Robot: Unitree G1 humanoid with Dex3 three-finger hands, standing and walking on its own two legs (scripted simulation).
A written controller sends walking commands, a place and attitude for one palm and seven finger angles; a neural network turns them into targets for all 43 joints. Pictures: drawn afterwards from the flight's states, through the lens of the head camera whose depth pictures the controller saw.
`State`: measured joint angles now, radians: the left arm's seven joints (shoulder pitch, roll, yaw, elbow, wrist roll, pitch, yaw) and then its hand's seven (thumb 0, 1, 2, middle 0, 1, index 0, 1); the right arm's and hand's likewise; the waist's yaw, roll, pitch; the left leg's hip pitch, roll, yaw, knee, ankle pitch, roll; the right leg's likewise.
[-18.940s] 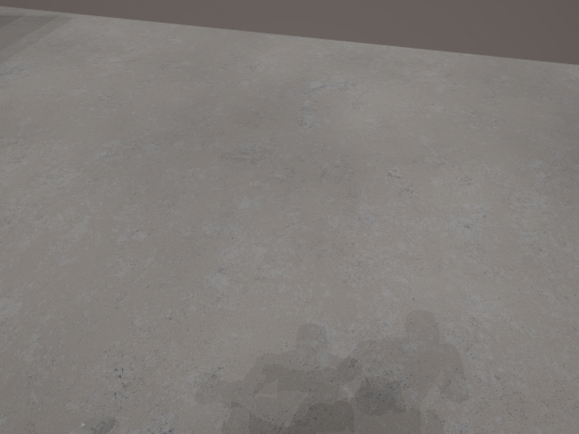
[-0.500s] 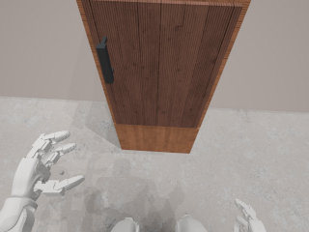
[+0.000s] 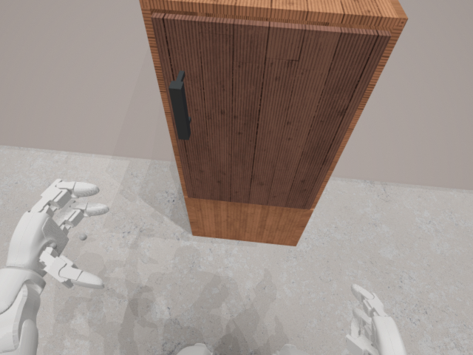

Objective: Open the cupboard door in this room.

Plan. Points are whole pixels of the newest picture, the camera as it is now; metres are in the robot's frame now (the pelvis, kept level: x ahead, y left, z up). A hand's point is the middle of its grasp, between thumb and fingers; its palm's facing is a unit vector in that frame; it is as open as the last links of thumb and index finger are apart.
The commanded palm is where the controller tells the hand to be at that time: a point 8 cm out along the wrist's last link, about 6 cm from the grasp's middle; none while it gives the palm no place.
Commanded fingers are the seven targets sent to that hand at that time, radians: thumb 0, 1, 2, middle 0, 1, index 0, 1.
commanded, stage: raise the hand with hooked fingers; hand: left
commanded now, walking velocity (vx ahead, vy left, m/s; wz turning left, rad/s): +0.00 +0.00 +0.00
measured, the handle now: (183, 106) +0.58 +0.17 +0.06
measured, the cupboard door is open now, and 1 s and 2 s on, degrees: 0 0 0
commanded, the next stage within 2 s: move the hooked fingers beside the handle in 0.70 s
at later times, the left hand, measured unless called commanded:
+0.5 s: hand (84, 218) +0.29 +0.26 +0.08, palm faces -0.01 -1.00 -0.02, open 14.0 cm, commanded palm +0.27 +0.31 +0.08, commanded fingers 0.00 -0.50 0.30 -0.30 -1.20 -0.30 -1.20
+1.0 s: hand (91, 209) +0.31 +0.26 +0.07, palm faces -0.01 -1.00 -0.01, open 14.0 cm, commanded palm +0.30 +0.30 +0.08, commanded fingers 0.00 -0.50 0.30 -0.30 -1.20 -0.30 -1.20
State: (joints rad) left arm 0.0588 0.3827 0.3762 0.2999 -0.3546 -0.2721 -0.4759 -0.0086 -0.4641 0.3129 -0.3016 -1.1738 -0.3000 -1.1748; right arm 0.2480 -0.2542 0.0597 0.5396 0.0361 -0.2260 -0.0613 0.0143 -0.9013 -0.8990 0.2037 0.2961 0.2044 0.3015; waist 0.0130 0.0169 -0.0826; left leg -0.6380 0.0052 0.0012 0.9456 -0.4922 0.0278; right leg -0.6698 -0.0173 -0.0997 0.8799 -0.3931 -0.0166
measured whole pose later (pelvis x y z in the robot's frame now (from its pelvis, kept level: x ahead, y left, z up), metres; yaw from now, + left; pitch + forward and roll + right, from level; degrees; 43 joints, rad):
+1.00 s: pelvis -0.01 -0.01 +0.00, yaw +0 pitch +10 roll -1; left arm -0.20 0.43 0.43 0.58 -0.34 -0.28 -0.55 -0.01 -0.50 0.30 -0.30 -1.20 -0.30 -1.20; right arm 0.27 -0.28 0.05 0.58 0.04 -0.19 -0.08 0.01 -0.90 -0.90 0.20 0.30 0.20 0.30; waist 0.00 0.01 -0.06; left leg -0.63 0.01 0.00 0.90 -0.46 0.01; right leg -0.66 -0.01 -0.10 0.85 -0.37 -0.03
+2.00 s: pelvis +0.00 +0.00 -0.01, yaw -3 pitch +19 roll -2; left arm -0.77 0.61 0.47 1.13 -0.17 -0.36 -0.48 -0.01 -0.50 0.30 -0.30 -1.20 -0.30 -1.20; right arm 0.38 -0.29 0.05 0.61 0.01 0.02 -0.04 0.01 -0.90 -0.90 0.20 0.30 0.20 0.30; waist -0.13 0.00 -0.08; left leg -0.83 0.03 0.02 0.98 -0.49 0.03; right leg -0.87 0.01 -0.07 0.90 -0.36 -0.02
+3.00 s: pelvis +0.01 +0.00 -0.01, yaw -3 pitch +23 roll -4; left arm -0.90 0.66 0.48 1.20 -0.11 -0.35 -0.42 -0.01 -0.50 0.30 -0.30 -1.20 -0.30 -1.20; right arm 0.39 -0.29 0.05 0.58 -0.01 0.11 -0.02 0.01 -0.90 -0.90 0.20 0.30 0.20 0.30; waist -0.18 0.01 -0.09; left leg -0.89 0.04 0.01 1.00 -0.51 0.03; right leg -0.91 0.03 -0.08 0.89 -0.37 -0.01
